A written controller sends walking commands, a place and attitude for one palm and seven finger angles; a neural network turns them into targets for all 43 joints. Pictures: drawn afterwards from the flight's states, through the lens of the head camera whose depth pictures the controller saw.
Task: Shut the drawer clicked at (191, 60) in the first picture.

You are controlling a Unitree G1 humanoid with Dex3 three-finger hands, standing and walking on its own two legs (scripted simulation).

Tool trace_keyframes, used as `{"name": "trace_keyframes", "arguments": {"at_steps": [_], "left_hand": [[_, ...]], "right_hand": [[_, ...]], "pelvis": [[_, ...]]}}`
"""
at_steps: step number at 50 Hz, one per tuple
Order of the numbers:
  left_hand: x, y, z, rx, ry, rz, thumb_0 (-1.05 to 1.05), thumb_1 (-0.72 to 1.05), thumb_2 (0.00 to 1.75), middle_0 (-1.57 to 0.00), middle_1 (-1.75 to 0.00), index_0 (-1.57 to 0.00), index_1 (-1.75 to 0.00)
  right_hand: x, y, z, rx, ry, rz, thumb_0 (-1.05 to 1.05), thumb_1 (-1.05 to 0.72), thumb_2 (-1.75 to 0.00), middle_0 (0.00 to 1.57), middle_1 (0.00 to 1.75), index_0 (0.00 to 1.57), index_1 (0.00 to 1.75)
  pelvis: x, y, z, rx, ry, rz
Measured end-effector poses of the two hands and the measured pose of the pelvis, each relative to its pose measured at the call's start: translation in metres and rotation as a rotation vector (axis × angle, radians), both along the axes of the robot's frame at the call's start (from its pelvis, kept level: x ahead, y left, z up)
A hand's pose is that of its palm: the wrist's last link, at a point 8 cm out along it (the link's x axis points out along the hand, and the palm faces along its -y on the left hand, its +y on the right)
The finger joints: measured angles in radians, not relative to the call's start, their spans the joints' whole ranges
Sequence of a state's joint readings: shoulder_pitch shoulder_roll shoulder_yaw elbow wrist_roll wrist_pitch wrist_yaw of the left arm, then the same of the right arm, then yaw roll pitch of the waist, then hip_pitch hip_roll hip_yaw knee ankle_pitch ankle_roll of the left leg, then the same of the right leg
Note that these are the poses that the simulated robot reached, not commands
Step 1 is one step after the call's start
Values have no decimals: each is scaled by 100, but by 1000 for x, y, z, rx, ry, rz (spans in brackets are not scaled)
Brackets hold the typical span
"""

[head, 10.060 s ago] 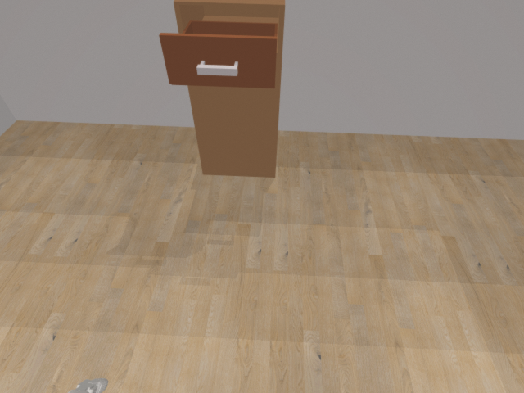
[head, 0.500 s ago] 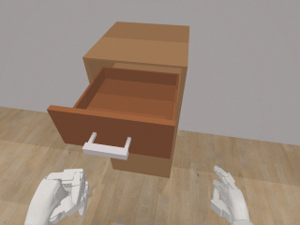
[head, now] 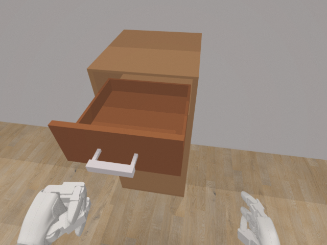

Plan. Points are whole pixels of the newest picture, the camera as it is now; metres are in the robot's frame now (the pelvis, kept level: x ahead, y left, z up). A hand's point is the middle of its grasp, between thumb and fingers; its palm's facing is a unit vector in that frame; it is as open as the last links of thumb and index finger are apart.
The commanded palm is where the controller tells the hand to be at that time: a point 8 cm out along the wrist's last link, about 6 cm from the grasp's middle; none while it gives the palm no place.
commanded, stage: raise the hand and make a fist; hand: left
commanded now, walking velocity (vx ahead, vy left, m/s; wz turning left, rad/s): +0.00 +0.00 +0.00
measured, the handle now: (113, 161) +0.32 +0.17 +0.04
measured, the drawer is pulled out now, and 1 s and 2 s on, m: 0.29 0.29 0.29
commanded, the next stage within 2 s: bring the fist close to the handle in 0.08 s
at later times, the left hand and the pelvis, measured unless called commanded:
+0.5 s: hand (93, 212) +0.16 +0.16 +0.10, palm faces -0.01 -0.99 -0.11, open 3.3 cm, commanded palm +0.12 +0.21 +0.10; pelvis -0.01 -0.03 +0.00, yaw +1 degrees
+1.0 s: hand (106, 205) +0.20 +0.15 +0.05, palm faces -0.07 -1.00 -0.04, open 3.3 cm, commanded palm +0.17 +0.21 +0.05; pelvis +0.00 +0.00 -0.01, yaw +0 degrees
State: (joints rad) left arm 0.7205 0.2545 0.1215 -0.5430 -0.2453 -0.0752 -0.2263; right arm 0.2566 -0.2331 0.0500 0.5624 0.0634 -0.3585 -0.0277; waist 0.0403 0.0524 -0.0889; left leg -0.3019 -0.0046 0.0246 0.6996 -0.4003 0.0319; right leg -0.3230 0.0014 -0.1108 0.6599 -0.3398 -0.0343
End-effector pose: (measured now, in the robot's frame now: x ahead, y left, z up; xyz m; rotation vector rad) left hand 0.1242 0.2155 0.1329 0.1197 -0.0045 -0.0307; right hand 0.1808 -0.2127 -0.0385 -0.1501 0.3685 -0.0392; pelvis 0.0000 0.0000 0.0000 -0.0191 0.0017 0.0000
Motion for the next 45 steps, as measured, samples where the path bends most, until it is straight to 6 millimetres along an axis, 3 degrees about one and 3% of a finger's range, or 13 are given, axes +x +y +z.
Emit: {"name": "trace_keyframes", "arguments": {"at_steps": [5,13,30,37,45], "left_hand": [[-6,-3,4,6,-32,23,2,90,90,-140,-160,-140,-160],[-6,-6,-5,15,6,22,2,90,90,-140,-160,-140,-160],[24,-5,-38,-28,43,19,2,90,90,-140,-160,-140,-160],[35,-1,-52,-36,55,12,2,90,90,-140,-160,-140,-160],[48,-5,-67,-65,54,-15,2,90,90,-140,-160,-140,-160]], "right_hand": [[1,-7,-2,4,-8,4,2,-91,-90,20,30,20,30],[3,-16,-2,12,-27,1,2,-91,-90,20,30,20,30],[-16,-48,-20,-48,69,-52,2,-91,-90,21,30,20,30],[-22,-46,-27,-61,120,-66,2,-91,-90,20,30,20,30],[-21,-31,-34,-56,147,-54,2,-91,-90,20,30,20,30]], "pelvis": [[-2,-7,0,2,-4,5],[-6,-20,0,6,-6,8],[-6,-28,-2,13,38,9],[-5,-22,-5,12,64,7],[-4,-10,-9,10,93,5]]}}
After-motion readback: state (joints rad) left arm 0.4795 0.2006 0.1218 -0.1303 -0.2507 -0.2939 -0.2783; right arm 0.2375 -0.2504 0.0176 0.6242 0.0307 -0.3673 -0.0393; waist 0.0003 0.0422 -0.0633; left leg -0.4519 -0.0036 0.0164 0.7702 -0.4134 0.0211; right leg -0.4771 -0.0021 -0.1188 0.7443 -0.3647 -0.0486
